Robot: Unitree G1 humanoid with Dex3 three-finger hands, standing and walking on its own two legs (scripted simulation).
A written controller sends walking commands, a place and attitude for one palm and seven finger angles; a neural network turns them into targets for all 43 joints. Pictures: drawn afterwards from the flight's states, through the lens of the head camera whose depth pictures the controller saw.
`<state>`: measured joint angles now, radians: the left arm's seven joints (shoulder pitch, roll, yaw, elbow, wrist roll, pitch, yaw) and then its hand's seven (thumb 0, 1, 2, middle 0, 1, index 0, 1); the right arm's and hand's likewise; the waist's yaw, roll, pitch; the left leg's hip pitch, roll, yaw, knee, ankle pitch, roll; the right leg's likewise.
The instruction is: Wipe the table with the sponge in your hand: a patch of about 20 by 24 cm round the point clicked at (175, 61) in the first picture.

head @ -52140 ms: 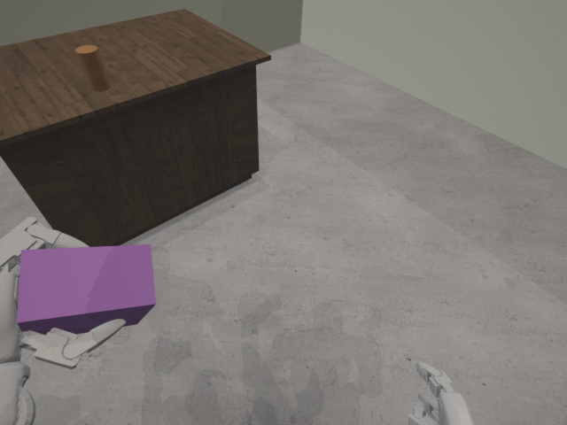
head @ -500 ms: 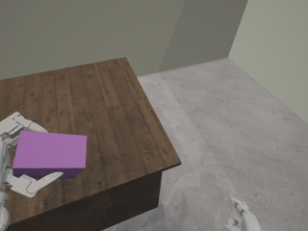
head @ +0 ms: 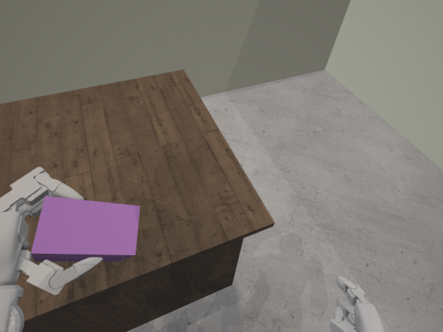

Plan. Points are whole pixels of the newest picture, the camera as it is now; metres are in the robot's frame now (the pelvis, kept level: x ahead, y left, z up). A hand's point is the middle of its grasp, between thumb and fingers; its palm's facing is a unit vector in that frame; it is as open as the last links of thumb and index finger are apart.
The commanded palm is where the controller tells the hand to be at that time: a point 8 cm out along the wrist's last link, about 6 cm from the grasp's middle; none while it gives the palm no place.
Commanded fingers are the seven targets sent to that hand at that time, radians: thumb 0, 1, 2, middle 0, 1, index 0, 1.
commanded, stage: come to a stop and stand still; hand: left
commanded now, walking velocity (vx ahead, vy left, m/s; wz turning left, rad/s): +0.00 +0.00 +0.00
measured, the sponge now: (100, 234) +0.22 +0.19 +0.12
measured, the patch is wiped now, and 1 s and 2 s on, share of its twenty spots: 0.00 0.00 0.00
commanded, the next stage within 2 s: look again from close up in 0.58 s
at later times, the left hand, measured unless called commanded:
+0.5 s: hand out of the picture +0.22 +0.31 +0.17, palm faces +0.39 -0.83 -0.40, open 10.3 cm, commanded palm +0.16 +0.34 +0.18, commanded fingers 0.00 0.10 1.30 -1.20 -1.60 -1.20 -1.60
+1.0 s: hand (9, 220) +0.21 +0.28 +0.17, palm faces +0.39 -0.82 -0.41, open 10.3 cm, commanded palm +0.16 +0.31 +0.18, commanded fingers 0.00 0.10 1.30 -1.20 -1.60 -1.20 -1.60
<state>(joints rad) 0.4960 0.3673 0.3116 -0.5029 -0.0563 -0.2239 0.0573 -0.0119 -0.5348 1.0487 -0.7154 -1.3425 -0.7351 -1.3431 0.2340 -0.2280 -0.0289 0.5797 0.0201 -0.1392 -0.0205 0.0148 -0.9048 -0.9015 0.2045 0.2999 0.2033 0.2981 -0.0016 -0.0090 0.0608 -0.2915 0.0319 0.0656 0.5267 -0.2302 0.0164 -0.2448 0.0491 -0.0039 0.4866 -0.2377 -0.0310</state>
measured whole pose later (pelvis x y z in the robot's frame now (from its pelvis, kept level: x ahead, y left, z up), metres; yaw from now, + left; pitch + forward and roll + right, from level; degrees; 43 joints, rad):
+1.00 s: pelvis +0.00 +0.03 +0.01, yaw +1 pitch +0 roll -1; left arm 0.44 0.37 0.36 -0.44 -0.03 -0.23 0.11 -0.01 -0.54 1.05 -0.72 -1.34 -0.74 -1.34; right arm 0.23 -0.21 0.01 0.59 0.01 -0.13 -0.04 0.01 -0.90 -0.90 0.21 0.30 0.21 0.30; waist 0.01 0.01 0.03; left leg -0.25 -0.01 0.06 0.44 -0.19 0.06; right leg -0.19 0.01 -0.01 0.38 -0.19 0.01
